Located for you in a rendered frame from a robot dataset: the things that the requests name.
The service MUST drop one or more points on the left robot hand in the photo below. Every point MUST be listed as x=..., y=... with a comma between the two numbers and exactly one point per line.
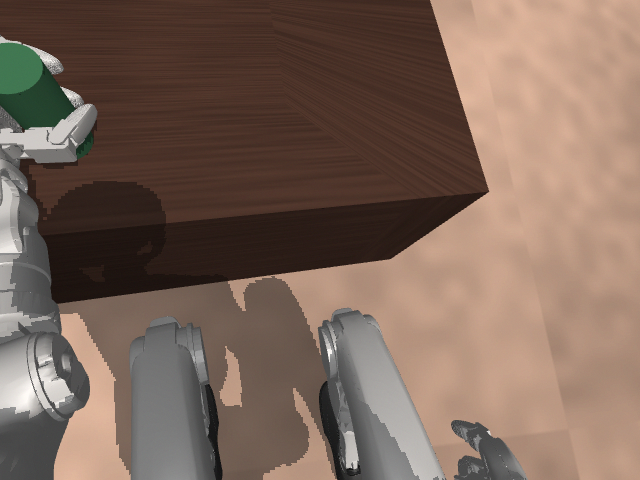
x=46, y=144

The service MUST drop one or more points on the can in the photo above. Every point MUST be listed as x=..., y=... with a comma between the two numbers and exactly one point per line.
x=30, y=94

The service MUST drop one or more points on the right robot foot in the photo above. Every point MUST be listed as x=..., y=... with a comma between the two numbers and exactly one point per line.
x=331, y=431

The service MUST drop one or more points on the left robot foot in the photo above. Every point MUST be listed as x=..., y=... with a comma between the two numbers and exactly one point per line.
x=213, y=433

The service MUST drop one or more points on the right robot hand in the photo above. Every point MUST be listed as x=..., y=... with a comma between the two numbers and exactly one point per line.
x=497, y=461

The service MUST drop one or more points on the left robot arm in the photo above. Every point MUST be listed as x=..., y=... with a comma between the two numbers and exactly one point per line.
x=42, y=383

